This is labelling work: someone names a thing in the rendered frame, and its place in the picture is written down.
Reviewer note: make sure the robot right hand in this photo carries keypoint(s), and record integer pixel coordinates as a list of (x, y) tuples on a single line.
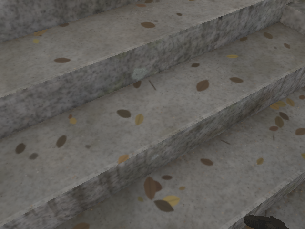
[(261, 222)]

